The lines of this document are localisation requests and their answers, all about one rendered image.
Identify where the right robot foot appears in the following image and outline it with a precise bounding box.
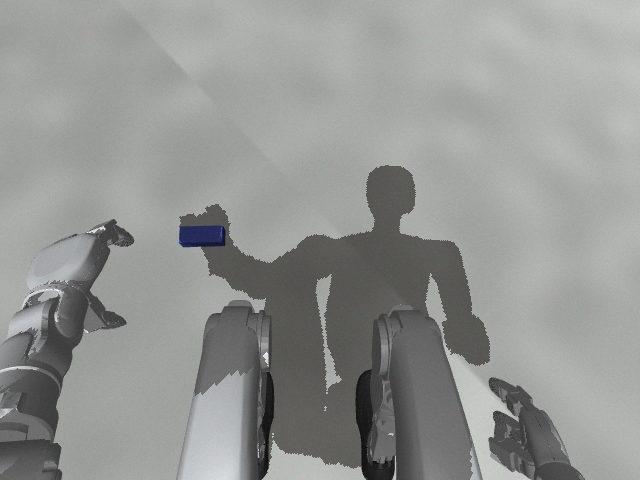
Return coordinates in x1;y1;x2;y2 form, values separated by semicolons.
356;370;395;480

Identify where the left robot hand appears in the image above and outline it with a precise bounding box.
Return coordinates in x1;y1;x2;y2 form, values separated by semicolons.
26;219;134;333

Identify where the small box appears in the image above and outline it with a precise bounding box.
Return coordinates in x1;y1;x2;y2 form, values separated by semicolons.
179;225;226;247

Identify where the left robot foot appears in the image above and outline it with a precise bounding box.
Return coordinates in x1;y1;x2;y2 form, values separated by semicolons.
258;372;274;480

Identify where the right robot arm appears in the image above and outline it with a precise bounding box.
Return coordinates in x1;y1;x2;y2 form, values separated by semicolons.
534;462;585;480

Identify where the right robot hand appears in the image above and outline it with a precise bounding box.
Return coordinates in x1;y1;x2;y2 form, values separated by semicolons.
488;377;571;480

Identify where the left robot arm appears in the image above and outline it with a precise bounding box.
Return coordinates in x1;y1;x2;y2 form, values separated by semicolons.
0;284;89;480

